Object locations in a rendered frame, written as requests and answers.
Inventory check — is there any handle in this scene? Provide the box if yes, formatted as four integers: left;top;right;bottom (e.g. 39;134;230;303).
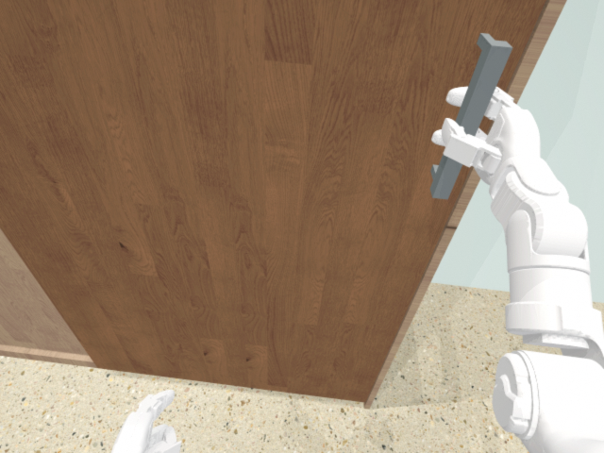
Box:
430;33;512;199

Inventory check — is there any left robot hand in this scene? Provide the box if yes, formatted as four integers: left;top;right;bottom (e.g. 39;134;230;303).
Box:
111;390;181;453

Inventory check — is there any right robot forearm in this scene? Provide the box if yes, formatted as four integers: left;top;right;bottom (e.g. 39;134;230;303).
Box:
489;155;604;369

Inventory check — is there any right robot hand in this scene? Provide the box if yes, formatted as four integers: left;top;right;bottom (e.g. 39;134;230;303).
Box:
431;87;541;185

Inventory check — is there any wardrobe door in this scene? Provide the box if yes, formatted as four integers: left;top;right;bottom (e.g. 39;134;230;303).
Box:
0;228;88;355
0;0;546;402

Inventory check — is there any robot right upper arm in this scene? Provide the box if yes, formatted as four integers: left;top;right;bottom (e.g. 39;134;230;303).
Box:
492;350;604;453

